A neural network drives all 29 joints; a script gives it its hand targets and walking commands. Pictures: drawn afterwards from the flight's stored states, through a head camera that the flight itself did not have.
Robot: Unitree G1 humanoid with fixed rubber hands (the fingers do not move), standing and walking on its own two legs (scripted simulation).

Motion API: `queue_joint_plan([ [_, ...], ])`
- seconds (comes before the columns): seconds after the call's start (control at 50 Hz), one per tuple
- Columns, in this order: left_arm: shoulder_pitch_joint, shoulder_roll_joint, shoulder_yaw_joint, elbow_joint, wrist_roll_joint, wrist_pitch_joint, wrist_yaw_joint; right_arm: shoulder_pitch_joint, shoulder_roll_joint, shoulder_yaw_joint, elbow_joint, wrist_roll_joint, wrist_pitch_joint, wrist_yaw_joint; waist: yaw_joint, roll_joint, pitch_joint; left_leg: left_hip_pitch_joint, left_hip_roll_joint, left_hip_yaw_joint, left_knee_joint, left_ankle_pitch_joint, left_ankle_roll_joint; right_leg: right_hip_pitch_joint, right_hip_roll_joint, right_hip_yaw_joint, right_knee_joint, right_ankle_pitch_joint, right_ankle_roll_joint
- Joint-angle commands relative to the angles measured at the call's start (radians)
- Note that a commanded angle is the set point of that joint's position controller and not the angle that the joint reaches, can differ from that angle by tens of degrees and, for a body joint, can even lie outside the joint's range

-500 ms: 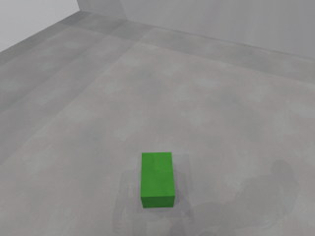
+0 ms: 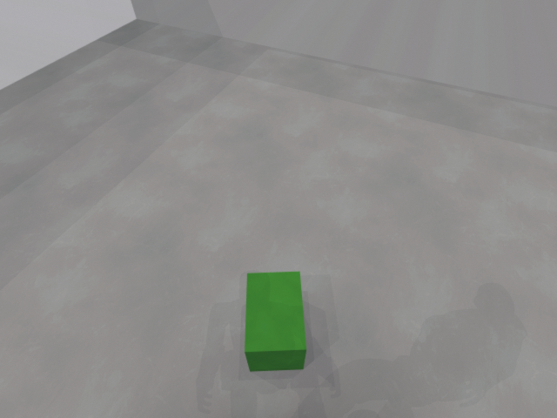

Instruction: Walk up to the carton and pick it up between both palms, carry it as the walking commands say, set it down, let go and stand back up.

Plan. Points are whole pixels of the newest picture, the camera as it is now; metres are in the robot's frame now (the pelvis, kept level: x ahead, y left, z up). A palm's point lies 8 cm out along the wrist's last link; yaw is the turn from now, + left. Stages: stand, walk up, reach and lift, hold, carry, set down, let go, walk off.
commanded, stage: walk up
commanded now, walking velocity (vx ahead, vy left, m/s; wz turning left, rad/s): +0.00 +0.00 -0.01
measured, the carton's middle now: (275, 321) +0.51 +0.04 -0.67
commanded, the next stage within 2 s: stand in 0.48 s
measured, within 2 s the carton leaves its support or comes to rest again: neither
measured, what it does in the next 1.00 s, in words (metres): stands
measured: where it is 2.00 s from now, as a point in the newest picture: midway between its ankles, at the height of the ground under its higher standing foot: outside the picture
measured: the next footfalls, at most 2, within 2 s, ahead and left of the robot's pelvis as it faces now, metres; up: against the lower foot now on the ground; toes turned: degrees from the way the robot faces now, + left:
none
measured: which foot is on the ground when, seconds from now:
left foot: down 0.00-1.00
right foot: down 0.00-1.00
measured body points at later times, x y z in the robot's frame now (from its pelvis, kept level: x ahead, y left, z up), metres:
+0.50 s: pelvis +0.01 +0.00 +0.00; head +0.02 +0.00 +0.45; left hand +0.01 +0.23 -0.16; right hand +0.04 -0.22 -0.16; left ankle +0.05 +0.10 -0.74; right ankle -0.03 -0.12 -0.74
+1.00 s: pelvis -0.01 +0.00 -0.03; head +0.07 +0.01 +0.41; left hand +0.20 +0.22 -0.14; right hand +0.18 -0.23 -0.14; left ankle +0.05 +0.11 -0.74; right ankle -0.03 -0.12 -0.74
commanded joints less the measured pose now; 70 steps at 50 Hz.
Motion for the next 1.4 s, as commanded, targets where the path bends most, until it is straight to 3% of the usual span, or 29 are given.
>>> queue_joint_plan([
  [0.0,0.084,0.098,0.016,-0.016,-0.002,-0.009,0.004,0.047,-0.111,-0.017,-0.031,0.002,-0.011,-0.002,0.001,-0.002,0.036,0.066,0.101,-0.118,-0.096,-0.015,0.013,-0.131,-0.102,0.091,-0.118,0.069,-0.057],
  [0.18,0.090,0.095,0.016,-0.012,-0.006,-0.011,0.007,0.047,-0.106,-0.020,-0.032,0.002,-0.013,-0.004,0.001,0.013,0.023,0.085,0.097,-0.106,-0.091,0.044,0.011,-0.100,-0.107,0.093,-0.122,0.124,-0.057],
  [0.2,0.083,0.107,0.018,-0.015,-0.004,-0.010,0.007,0.050,-0.099,-0.019,-0.031,0.002,-0.012,-0.005,-0.001,-0.017,0.030,0.092,0.096,-0.102,-0.080,0.040,0.009,-0.114,-0.113,0.093,-0.126,0.123,-0.056],
  [0.42,0.085,0.112,0.020,-0.019,-0.006,-0.010,0.008,0.057,-0.105,-0.017,-0.033,0.004,-0.014,-0.005,-0.002,0.011,0.033,0.107,0.101,-0.105,-0.086,0.089,0.013,-0.110,-0.111,0.088,-0.115,0.146,-0.056],
  [0.54,0.078,0.114,0.020,-0.017,-0.006,-0.009,0.008,0.045,-0.110,-0.018,-0.031,0.005,-0.012,-0.006,0.003,0.009,0.030,0.112,0.102,-0.109,-0.093,0.069,0.013,-0.102,-0.108,0.085,-0.119,0.140,-0.052],
  [0.56,0.080,0.113,0.020,-0.016,-0.004,-0.010,0.008,0.050,-0.107,-0.019,-0.032,0.007,-0.011,-0.005,0.001,-0.012,0.040,0.106,0.100,-0.106,-0.091,0.057,0.011,-0.107,-0.111,0.086,-0.121,0.130,-0.053],
  [0.6,0.079,0.118,0.020,-0.013,-0.005,-0.008,0.008,0.039,-0.116,-0.019,-0.035,0.005,-0.012,-0.004,0.002,0.009,0.041,0.104,0.100,-0.112,-0.097,0.055,0.013,-0.106,-0.108,0.087,-0.120,0.121,-0.055],
  [0.66,0.074,0.126,0.023,-0.017,-0.004,-0.010,0.007,0.040,-0.112,-0.017,-0.038,0.006,-0.014,-0.004,0.004,-0.019,0.027,0.104,0.096,-0.103,-0.083,0.068,0.011,-0.092,-0.113,0.084,-0.123,0.142,-0.055],
  [0.68,-0.277,0.201,-0.002,-0.368,-0.108,0.039,0.009,-0.311,-0.218,-0.033,-0.389,0.100,0.039,0.018,-0.042,0.021,-0.154,-0.014,0.036,-0.024,0.144,-0.212,-0.041,-0.454,-0.014,-0.003,0.090,-0.203,-0.051],
  [0.7,-0.628,0.216,-0.032,-0.719,-0.092,0.125,0.009,-0.514,-0.219,-0.035,-0.575,0.091,0.100,0.004,-0.072,0.022,-0.137,-0.026,0.024,-0.009,0.187,-0.279,-0.053,-0.486,-0.029,0.025,0.102,-0.231,-0.052],
  [0.72,-0.589,0.224,-0.009,-0.715,-0.093,0.200,0.007,-0.518,-0.219,-0.032,-0.596,0.044,0.166,0.007,-0.069,-0.083,-0.115,-0.005,0.017,-0.029,0.193,-0.314,-0.049,-0.485,-0.024,0.002,0.104,-0.263,-0.046],
  [0.74,-0.544,0.207,0.018,-0.636,-0.091,0.271,-0.003,-0.464,-0.190,-0.011,-0.542,0.076,0.237,0.015,-0.023,-0.095,-0.068,0.000,0.019,-0.039,0.206,-0.303,-0.027,-0.534,-0.043,0.035,0.088,-0.303,-0.060],
  [0.76,-0.467,0.183,0.023,-0.569,-0.076,0.342,-0.006,-0.389,-0.190,-0.011,-0.476,0.062,0.312,0.016,-0.012,-0.077,-0.011,0.001,0.010,-0.016,0.207,-0.286,-0.013,-0.613,-0.066,0.037,0.074,-0.308,-0.072],
  [0.78,-0.410,0.161,0.005,-0.541,-0.065,0.435,-0.008,-0.363,-0.172,0.014,-0.483,0.037,0.400,0.018,-0.009,-0.105,-0.013,0.027,0.006,-0.010,0.210,-0.255,-0.001,-0.671,-0.076,0.026,0.080,-0.278,-0.081],
  [0.84,-0.168,0.129,0.016,-0.566,-0.031,0.634,-0.013,-0.157,-0.143,0.032,-0.505,0.067,0.562,0.027,0.015,0.060,-0.173,0.128,-0.023,-0.051,0.226,0.030,-0.015,-0.579,-0.024,0.031,0.130,-0.007,-0.083],
  [0.86,-0.098,0.096,0.017,-0.569,-0.027,0.644,-0.026,-0.096,-0.141,0.020,-0.520,0.061,0.575,0.034,0.016,0.080,-0.203,0.128,-0.016,-0.083,0.237,0.089,-0.010,-0.521,-0.003,0.031,0.146,0.047,-0.086],
  [0.9,-0.070,0.072,0.048,-0.577,-0.002,0.638,-0.040,-0.099,-0.125,-0.006,-0.547,0.036,0.572,0.039,0.015,0.066,-0.246,0.151,-0.023,-0.110,0.262,0.273,-0.001,-0.483,0.006,0.040,0.168,0.230,-0.076],
  [0.94,-0.101,0.103,0.081,-0.556,0.044,0.616,-0.048,-0.144,-0.121,-0.044,-0.578,-0.005,0.563,0.043,-0.004,0.006,-0.195,0.089,-0.020,-0.117,0.274,0.214,0.011,-0.524,0.004,0.049,0.177,0.194,-0.066],
  [0.98,-0.150,0.108,0.118,-0.595,0.078,0.566,-0.047,-0.207,-0.100,-0.047,-0.625,-0.039,0.520,0.054,0.021,-0.005,-0.190,0.020,-0.029,-0.106,0.305,0.256,0.011,-0.542,0.002,0.051,0.200,0.215,-0.048],
  [1.02,-0.230,0.115,0.134,-0.681,0.084,0.489,-0.041,-0.236,-0.092,-0.063,-0.689,-0.070,0.454,0.055,0.001,-0.045,-0.300,0.002,-0.033,-0.103,0.359,0.340,0.009,-0.567,0.014,0.041,0.248,0.305,-0.032],
  [1.08,-0.304,0.095,0.133,-0.765,0.058,0.376,-0.044,-0.265,-0.086,-0.079,-0.742,-0.070,0.347,0.047,-0.009,-0.002,-0.472,0.003,-0.037,-0.117,0.424,0.465,-0.011,-0.601,0.023,0.040,0.326,0.395,-0.024],
  [1.12,-0.357,0.092,0.114,-0.794,0.026,0.346,-0.044,-0.302,-0.110,-0.113,-0.753,-0.069,0.314,0.039,-0.017,0.017,-0.545,0.029,-0.024,-0.136,0.456,0.494,-0.023,-0.674,0.026,0.034,0.363,0.337,-0.019],
  [1.16,-0.420,0.119,0.111,-0.798,0.012,0.359,-0.053,-0.360,-0.099,-0.105,-0.785,-0.042,0.324,0.031,-0.006,0.007,-0.538,0.010,-0.018,-0.115,0.459,0.282,-0.025,-0.727,0.024,0.016,0.368,0.153,-0.008],
  [1.24,-0.427,0.132,0.103,-0.792,-0.004,0.428,-0.048,-0.346,-0.107,-0.093,-0.785,-0.012,0.393,0.010,0.001,0.035,-0.566,-0.025,-0.020,-0.098,0.472,0.192,-0.039,-0.705,0.035,-0.002,0.401,0.102,0.004],
  [1.32,-0.513,0.107,0.095,-0.800,-0.016,0.492,-0.039,-0.448,-0.097,-0.079,-0.766,0.014,0.450,0.018,0.015,0.076,-0.528,-0.056,-0.009,-0.104,0.474,0.012,-0.044,-0.789,0.034,-0.006,0.427,-0.072,-0.007],
  [1.34,-0.540,0.110,0.097,-0.752,-0.013,0.508,-0.042,-0.491,-0.081,-0.072,-0.747,0.013,0.466,0.013,0.009,0.049,-0.457,-0.125,-0.011,-0.091,0.469,-0.066,-0.039,-0.799,0.028,-0.001,0.416,-0.133,-0.004],
  [1.38,-0.593,0.108,0.099,-0.714,-0.005,0.524,-0.043,-0.570,-0.084,-0.087,-0.723,0.000,0.482,0.015,0.016,0.054,-0.395,-0.170,-0.012,-0.084,0.462,-0.145,-0.038,-0.835,0.030,-0.005,0.421,-0.193,-0.002],
])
